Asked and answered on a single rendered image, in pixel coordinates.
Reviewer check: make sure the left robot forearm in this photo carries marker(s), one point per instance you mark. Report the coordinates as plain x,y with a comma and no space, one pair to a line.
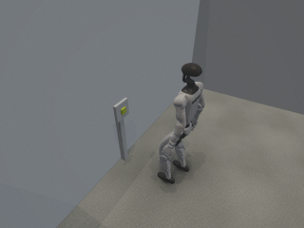
176,135

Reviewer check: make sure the button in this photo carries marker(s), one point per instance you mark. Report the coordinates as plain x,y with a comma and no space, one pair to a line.
123,110

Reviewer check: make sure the robot right upper arm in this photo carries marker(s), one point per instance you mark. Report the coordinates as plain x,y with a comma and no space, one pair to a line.
201,103

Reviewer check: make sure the left robot thigh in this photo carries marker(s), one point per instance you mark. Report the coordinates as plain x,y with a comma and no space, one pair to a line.
165,142

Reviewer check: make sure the right robot forearm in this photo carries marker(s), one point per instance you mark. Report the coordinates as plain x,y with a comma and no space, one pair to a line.
197,113

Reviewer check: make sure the robot left upper arm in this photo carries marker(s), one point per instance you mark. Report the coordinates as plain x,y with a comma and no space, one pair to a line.
180,104

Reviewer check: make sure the panel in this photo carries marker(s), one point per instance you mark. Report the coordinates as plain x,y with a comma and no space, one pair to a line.
119,120

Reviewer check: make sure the robot right hand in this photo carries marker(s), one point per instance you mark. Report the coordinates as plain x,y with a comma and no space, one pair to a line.
194,124

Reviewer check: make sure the robot left hand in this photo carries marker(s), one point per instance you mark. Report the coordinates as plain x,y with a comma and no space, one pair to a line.
168,150

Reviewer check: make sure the humanoid robot head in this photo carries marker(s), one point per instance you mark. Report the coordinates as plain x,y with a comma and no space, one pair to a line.
193,70

